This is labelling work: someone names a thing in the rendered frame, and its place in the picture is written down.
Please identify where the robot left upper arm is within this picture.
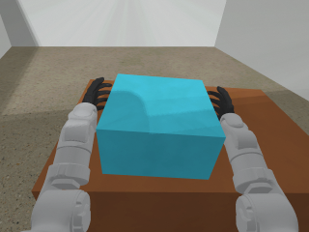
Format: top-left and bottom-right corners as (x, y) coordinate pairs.
(20, 189), (91, 232)

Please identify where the robot right upper arm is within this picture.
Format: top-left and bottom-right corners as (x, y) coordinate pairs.
(236, 193), (298, 232)

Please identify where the carton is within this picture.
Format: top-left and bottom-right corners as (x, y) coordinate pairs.
(96, 73), (226, 180)

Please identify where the right robot hand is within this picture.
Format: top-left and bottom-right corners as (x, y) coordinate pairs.
(207, 86), (235, 122)

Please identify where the left robot hand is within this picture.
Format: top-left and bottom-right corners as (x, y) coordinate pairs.
(82, 77), (112, 111)

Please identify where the robot right forearm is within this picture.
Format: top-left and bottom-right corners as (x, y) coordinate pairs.
(219, 113), (299, 232)

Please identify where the robot left forearm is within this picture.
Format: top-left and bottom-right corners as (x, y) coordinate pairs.
(30, 102), (98, 229)

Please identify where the pedestal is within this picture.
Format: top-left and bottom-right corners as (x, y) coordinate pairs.
(31, 79), (309, 232)

